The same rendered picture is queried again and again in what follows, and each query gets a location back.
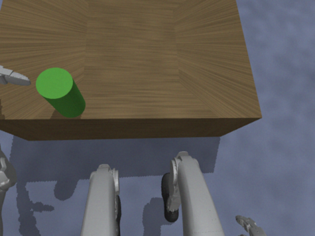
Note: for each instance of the can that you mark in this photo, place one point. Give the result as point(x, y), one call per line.
point(57, 86)

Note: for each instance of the left robot hand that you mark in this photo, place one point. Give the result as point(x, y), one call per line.
point(9, 76)

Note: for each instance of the left robot arm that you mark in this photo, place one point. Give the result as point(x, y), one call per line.
point(8, 179)

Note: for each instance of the right robot hand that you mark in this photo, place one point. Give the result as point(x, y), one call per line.
point(250, 226)

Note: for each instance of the right robot foot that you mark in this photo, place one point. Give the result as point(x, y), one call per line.
point(169, 216)

